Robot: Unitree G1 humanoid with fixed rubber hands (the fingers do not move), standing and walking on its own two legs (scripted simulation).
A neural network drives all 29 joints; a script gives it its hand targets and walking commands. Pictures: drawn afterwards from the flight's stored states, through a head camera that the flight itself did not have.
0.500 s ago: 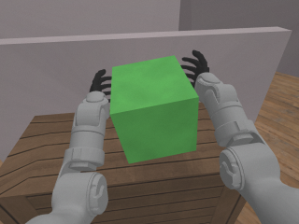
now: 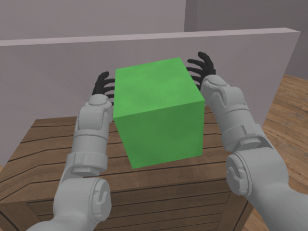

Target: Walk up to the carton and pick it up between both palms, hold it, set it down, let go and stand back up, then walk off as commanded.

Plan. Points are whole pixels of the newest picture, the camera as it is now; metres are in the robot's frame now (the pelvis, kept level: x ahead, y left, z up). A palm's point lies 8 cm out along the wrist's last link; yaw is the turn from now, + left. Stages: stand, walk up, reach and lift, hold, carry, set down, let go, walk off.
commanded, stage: hold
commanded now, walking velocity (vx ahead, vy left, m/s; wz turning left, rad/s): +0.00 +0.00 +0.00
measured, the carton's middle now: (157, 110) +0.37 -0.01 +0.20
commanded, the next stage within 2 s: set down in 0.46 s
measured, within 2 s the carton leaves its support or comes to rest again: neither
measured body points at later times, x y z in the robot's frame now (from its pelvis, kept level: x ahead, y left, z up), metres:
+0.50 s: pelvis +0.00 +0.00 +0.00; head -0.09 +0.00 +0.44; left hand +0.38 +0.14 +0.24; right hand +0.39 -0.13 +0.27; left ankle +0.05 +0.10 -0.74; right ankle +0.06 -0.14 -0.74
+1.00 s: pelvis +0.02 +0.01 +0.00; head -0.04 +0.01 +0.45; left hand +0.43 +0.15 +0.23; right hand +0.44 -0.13 +0.25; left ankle +0.05 +0.10 -0.74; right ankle +0.06 -0.14 -0.74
